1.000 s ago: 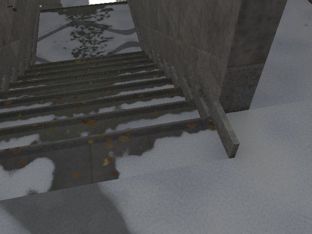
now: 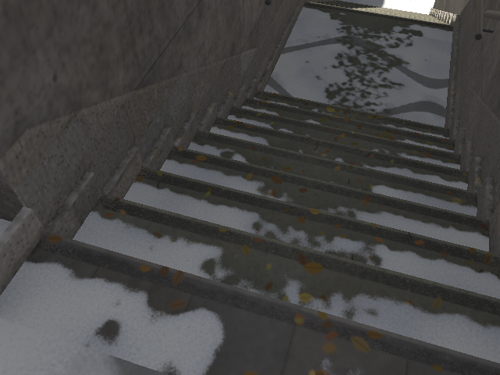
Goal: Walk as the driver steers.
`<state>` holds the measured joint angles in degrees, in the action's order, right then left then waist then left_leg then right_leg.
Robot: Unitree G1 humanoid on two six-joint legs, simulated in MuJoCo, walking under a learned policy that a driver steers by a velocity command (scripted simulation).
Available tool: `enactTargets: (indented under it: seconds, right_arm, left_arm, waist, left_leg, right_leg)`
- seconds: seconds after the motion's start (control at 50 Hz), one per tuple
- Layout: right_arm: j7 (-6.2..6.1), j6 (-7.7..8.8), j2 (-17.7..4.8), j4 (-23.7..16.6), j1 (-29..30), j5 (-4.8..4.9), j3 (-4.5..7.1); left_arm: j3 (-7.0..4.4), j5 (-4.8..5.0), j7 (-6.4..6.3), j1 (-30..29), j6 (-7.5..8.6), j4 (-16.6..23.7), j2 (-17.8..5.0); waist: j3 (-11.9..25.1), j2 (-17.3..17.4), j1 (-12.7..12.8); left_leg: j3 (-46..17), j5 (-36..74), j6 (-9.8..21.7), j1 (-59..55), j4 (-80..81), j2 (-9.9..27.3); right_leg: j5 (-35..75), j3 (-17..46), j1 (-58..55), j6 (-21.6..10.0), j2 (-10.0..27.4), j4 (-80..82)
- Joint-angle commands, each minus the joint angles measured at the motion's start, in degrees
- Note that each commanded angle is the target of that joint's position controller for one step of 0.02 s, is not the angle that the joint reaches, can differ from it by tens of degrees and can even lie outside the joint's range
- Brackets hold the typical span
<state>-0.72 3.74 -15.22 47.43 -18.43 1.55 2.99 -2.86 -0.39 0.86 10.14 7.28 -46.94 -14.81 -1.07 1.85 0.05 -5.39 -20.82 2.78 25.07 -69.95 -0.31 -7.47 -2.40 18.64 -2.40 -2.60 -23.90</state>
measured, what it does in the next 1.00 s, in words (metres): walks ahead, turning right: left foot, then right foot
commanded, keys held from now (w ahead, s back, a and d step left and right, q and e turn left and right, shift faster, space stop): w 0.20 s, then w+e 0.80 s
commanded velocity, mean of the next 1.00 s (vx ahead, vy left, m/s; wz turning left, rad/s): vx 0.50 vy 0.00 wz -0.26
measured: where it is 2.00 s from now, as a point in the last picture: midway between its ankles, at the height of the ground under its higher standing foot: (290, 243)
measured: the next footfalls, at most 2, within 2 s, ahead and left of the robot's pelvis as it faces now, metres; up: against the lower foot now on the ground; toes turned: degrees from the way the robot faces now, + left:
left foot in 0.34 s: +0.33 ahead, +0.17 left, +0.00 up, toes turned +1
right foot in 0.86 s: +0.54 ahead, -0.10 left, +0.00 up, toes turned -19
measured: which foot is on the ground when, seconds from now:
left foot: up 0.00-0.32, down 0.34-0.86, up 0.88-1.00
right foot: down 0.00-0.34, up 0.36-0.84, down 0.86-1.00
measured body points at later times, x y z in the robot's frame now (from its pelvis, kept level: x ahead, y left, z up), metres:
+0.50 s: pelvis +0.26 +0.07 +0.00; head +0.28 +0.09 +0.45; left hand +0.33 +0.34 -0.14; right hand +0.35 -0.20 -0.10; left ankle +0.29 +0.16 -0.74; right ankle +0.21 -0.09 -0.64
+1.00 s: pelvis +0.48 -0.01 -0.01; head +0.51 -0.03 +0.44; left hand +0.69 +0.19 -0.12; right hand +0.48 -0.31 -0.13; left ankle +0.45 +0.17 -0.63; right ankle +0.50 -0.09 -0.74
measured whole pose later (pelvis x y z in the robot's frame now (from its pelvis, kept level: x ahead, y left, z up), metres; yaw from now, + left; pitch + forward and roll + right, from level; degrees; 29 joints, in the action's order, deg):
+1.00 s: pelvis +0.48 -0.01 -0.01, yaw -22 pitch +1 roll +0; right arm -1.2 5.8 -16.1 46.2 -13.0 0.6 4.2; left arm -4.1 1.1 2.7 14.3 2.3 -40.1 -14.3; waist -2.4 1.1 -0.1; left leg -3.1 -22.8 0.6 26.1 -73.7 3.3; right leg -12.5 -0.6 21.7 -6.3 -5.9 -33.0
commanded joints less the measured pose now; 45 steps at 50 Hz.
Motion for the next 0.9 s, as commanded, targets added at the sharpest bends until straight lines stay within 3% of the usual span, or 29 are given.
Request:
enactTargets:
  seconds: [0.02, 0.1, 0.18, 0.24, 0.28, 0.3, 0.32, 0.34, 0.36, 0.38, 0.4, 0.44, 0.48, 0.56, 0.62, 0.66, 0.7, 0.76, 0.8, 0.84, 0.86, 0.88, 0.9]
  right_arm:
    - [0.16, 0.38, -1.61, -3.98, -2.08, -0.07, 0.48]
    - [0.36, 0.65, -0.89, -7.03, 5.28, -1.44, -0.49]
    - [1.23, 1.18, -1.09, -8.69, 12.25, -0.85, -1.04]
    - [1.85, 1.41, -2.26, -10.86, 16.99, -0.42, -0.84]
    - [2.22, 1.93, -3.78, -11.25, 15.95, -0.35, -0.16]
    - [2.24, 2.09, -4.75, -10.3, 12.71, -0.41, 0.46]
    - [1.88, 2.18, -7.17, -8.14, 5.69, -0.68, 1.89]
    - [1.16, 2.17, -11.5, -6.49, -4.45, -1.57, 3.49]
    - [0.85, 1.45, -16.84, -5.96, -9.15, -2.43, 4.58]
    - [1.2, 1.54, -12.12, -5.14, -11.04, -1.99, 3.51]
    - [1.42, 1.77, -8.8, -5.17, -7.7, -1.47, 2.44]
    - [1.97, 2.14, -4.14, -5.82, 0.59, -1.43, 1.08]
    - [2.01, 2.91, -2.43, -5.06, 3.39, -1.97, 0.96]
    - [1.02, 3.7, -4.17, -2.01, 1.31, -2.69, 2.06]
    - [0.05, 3.13, -5.08, -0.58, 0.41, -2.64, 2.45]
    - [-0.61, 2.75, -6.31, -0.13, 0.05, -2.49, 2.72]
    - [-0.9, 2.39, -7.59, 0.62, -1.48, -2.49, 3.07]
    - [-0.77, 1.39, -8.24, 1.4, -3.23, -1.44, 3.52]
    - [-0.91, 0.49, -9.7, 1.33, -2.64, -0.76, 3.97]
    - [-1.53, -0.11, -11.57, 0.94, 0.1, -0.27, 4.27]
    - [-1.74, -0.15, -11.27, 0.8, 0.8, -0.41, 3.96]
    - [-1.38, 0.4, -5.1, -0.2, -3.33, -3.28, 2.27]
    - [-0.11, 2.84, -2.93, -3.37, -6.25, -2.16, 1.14]
  left_arm:
    - [-0.93, -0.06, 0.4, 2.57, 0.55, 0.79, -4.19]
    - [-1.94, 0.63, 0.24, 4.57, 0.4, -0.76, -7.91]
    - [-2.0, 1.55, 0.1, 7.48, -0.76, -1.97, -9.45]
    - [-1.78, 2.28, 0.14, 10.97, -1.71, -3.42, -9.91]
    - [-1.87, 2.38, -0.04, 11.28, -2.5, -3.75, -10.8]
    - [-1.84, 2.49, -0.2, 10.61, -2.89, -3.67, -11.04]
    - [-1.34, 2.24, -0.34, 10.54, -3.13, -3.48, -9.91]
    - [-0.04, 1.35, -0.31, 9.6, -2.92, -2.02, -6.54]
    - [1.74, 1.16, -0.32, 15.51, -1.87, -0.81, 0.47]
    - [0.58, 2.8, -0.42, 15.56, -1.15, -1.49, -4.16]
    - [-0.66, 3.89, -0.54, 12.32, -1.16, -0.53, -7.51]
    - [-1.21, 2.72, -1.15, 8.65, -2.12, 0.36, -6.88]
    - [-1.54, 2.5, -0.95, 10.21, -3.78, 0.19, -4.95]
    - [-1.6, 2.04, -0.85, 7.17, -5.49, 2.08, -2.64]
    - [-1.32, 1.6, -0.28, 3.25, -5.59, 3.85, -1.54]
    - [-1.05, 1.12, 0.69, -2.55, -5.21, 6.5, -1.24]
    - [-0.82, 0.87, 1.48, -4.2, -5.31, 7.97, -0.61]
    - [-0.87, 1.51, 2.2, -7.28, -5.9, 10.5, -1.11]
    - [-1.29, 1.45, 2.6, -6.32, -6.1, 11.68, -1.81]
    - [-3.41, 1.46, 2.44, 4.19, -6.24, 9.84, -5.65]
    - [-5.51, 1.58, 1.7, 13.73, -6.18, 7.73, -9.66]
    - [-6.53, 2.34, 0.55, 14.35, -6.36, 7.57, -15.6]
    - [-5.66, 1.72, 1.36, 13.26, -4.88, 10.39, -15.91]
  waist:
    - [2.26, -5.61, -0.65]
    - [0.33, -4.15, 0.3]
    - [-0.61, -5.38, 2.68]
    - [-1.83, -5.64, 3.91]
    - [-1.45, -6.25, 2.22]
    - [-0.25, -6.3, -0.17]
    - [3.59, -5.63, -3.46]
    - [11.12, -0.77, -8.01]
    - [18.03, 13.95, -6.08]
    - [19.02, 11.62, -7.38]
    - [11.6, 8.22, -6.27]
    - [4.63, 4.57, -3.0]
    - [2.6, 5.55, -0.37]
    - [-0.2, 1.84, 0.24]
    - [-1.47, 1.72, -0.33]
    - [-2.81, 0.82, -1.78]
    - [-1.66, 1.75, -2.47]
    - [-3.85, 1.69, -3.23]
    - [-3.06, 2.79, -1.75]
    - [2.29, 4.16, 4.25]
    - [7.32, 1.0, 9.25]
    - [9.28, -15.5, 4.71]
    - [20.03, -21.15, 2.31]
  left_leg:
    - [-1.17, 2.73, 0.09, 10.1, 2.8, 6.15]
    - [1.35, 10.36, -0.98, 12.24, 16.53, 8.11]
    - [4.58, 19.47, -1.31, 7.57, 29.56, 5.96]
    - [4.87, 18.22, -0.85, 6.05, 34.71, 4.61]
    - [5.19, 15.68, -0.03, 2.12, 38.43, 3.29]
    - [5.96, 15.28, 0.58, -3.07, 40.93, 2.15]
    - [6.42, 14.73, 1.69, -12.97, 41.95, 1.25]
    - [-2.46, 13.76, 5.11, -27.27, 42.21, 10.16]
    - [-25.29, 8.29, 12.49, -44.51, 46.67, 24.77]
    - [-34.28, 1.25, 13.94, -42.33, 51.69, 25.67]
    - [-26.53, 1.38, 11.78, -36.72, 52.19, 24.06]
    - [-13.63, 7.36, 8.84, -24.7, 55.42, 18.65]
    - [-5.92, 12.99, 7.59, -18.58, 58.65, 16.01]
    - [2.63, 24.44, 8.0, -17.84, 60.19, 16.12]
    - [7.98, 26.49, 6.75, -18.8, 59.64, 15.6]
    - [11.39, 28.28, 5.52, -18.14, 59.07, 15.09]
    - [14.24, 31.0, 5.62, -17.85, 57.04, 15.25]
    - [15.07, 32.82, 5.83, -21.91, 53.86, 17.23]
    - [16.14, 43.43, 4.9, -23.99, 48.9, 17.96]
    - [18.12, 59.84, 3.2, -22.48, 35.14, 16.2]
    - [18.99, 52.8, 0.9, -15.95, 19.59, 13.19]
    - [17.73, 1.76, -1.87, 1.62, -1.88, 6.21]
    - [3.52, -16.09, -3.02, 17.0, -14.79, -2.7]
  right_leg:
    - [0.74, 17.34, -9.11, -11.49, 15.44, 14.76]
    - [6.49, 12.12, -8.18, -12.6, 15.82, 17.27]
    - [7.68, 6.68, -7.75, -10.07, 13.69, 15.92]
    - [5.37, 8.69, -10.48, -9.18, 15.58, 13.76]
    - [4.35, 10.59, -11.99, -8.12, 16.73, 10.82]
    - [6.59, 10.44, -11.65, -7.11, 16.19, 7.46]
    - [12.26, 8.74, -9.77, -5.65, 13.51, -0.74]
    - [6.41, 4.89, -1.79, -2.87, 9.47, -17.73]
    - [-20.0, 1.3, 18.96, 0.97, 1.22, -39.39]
    - [-25.21, 9.41, 25.08, 0.68, 1.8, -48.72]
    - [-21.11, 10.17, 28.36, 0.05, 4.21, -51.53]
    - [-12.07, 9.25, 25.3, 0.3, 7.95, -47.31]
    - [-7.25, 9.35, 19.87, 0.47, 9.62, -44.07]
    - [0.51, 10.84, 22.9, 0.78, 8.98, -37.88]
    - [8.46, 9.67, 23.56, 0.26, 8.41, -28.63]
    - [13.52, 6.96, 22.26, -0.45, 7.76, -21.66]
    - [12.72, 2.8, 17.87, -0.27, 7.21, -21.52]
    - [4.31, 0.7, 19.41, -1.49, 6.83, -20.12]
    - [-3.25, -2.06, 15.81, -3.45, 4.85, -18.86]
    - [-5.12, -5.16, 1.39, -6.22, -0.05, -15.99]
    - [-0.11, -2.03, -13.28, -8.72, -1.03, -9.77]
    - [10.18, 18.42, -25.55, -14.13, 11.74, -8.49]
    - [-3.58, 49.82, -36.87, -25.93, 20.78, 3.44]
Keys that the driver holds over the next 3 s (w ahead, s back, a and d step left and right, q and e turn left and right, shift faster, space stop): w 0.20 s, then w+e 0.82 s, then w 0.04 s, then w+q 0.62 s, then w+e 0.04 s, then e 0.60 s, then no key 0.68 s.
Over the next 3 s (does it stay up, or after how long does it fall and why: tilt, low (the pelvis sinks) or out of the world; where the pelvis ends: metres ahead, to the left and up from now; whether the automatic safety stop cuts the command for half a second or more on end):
stays up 1.10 -0.09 -0.30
